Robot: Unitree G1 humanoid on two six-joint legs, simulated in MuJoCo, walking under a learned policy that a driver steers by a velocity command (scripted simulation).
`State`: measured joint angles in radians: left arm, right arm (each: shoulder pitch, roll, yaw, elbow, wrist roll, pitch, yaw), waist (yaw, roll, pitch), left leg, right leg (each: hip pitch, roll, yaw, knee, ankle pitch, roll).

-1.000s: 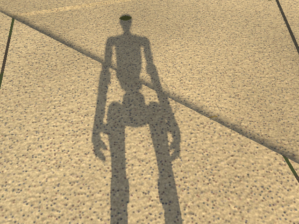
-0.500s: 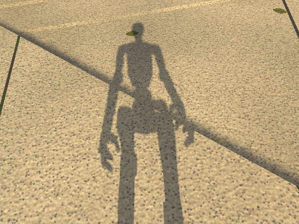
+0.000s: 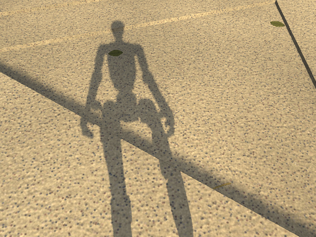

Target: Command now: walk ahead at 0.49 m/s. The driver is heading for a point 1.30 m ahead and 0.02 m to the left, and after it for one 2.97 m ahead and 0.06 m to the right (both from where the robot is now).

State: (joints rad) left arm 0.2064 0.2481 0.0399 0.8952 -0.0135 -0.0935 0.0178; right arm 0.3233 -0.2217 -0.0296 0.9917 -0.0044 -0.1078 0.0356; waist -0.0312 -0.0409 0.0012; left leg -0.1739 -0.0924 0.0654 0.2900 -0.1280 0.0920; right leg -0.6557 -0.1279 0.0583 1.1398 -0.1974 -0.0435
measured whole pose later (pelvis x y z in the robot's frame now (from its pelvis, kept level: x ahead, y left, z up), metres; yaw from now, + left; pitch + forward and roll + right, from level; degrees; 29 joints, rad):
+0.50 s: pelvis +0.28 -0.09 +0.00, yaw +1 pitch +1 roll +0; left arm 0.28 0.22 0.05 0.91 0.00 -0.11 -0.04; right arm 0.25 -0.27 -0.04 0.94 0.02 -0.09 0.00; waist 0.02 0.04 0.00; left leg -0.55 0.09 -0.03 1.15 -0.26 0.06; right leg -0.24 0.05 -0.07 0.36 -0.15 -0.07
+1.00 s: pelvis +0.54 -0.02 -0.01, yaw +1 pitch +1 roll +0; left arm 0.35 0.24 0.05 0.97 -0.03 -0.09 0.00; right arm 0.14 -0.24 -0.05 0.90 0.01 -0.10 0.04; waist 0.01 -0.02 0.03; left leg -0.39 -0.03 0.06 0.51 -0.15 0.07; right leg -0.35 -0.02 0.03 1.19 -0.39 -0.05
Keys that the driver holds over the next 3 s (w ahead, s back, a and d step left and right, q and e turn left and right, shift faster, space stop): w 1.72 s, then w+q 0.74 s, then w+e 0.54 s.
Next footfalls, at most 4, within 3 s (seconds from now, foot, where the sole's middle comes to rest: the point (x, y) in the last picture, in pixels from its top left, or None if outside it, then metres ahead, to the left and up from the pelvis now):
0.30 right None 0.34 -0.17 -0.78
0.88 left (144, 205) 0.66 0.06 -0.78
1.56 right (198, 162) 0.98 -0.23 -0.93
2.02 left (150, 120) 1.30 0.03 -0.93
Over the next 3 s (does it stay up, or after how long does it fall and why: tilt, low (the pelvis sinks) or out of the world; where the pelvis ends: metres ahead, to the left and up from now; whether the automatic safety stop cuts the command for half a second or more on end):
stays up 1.64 0.05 -0.16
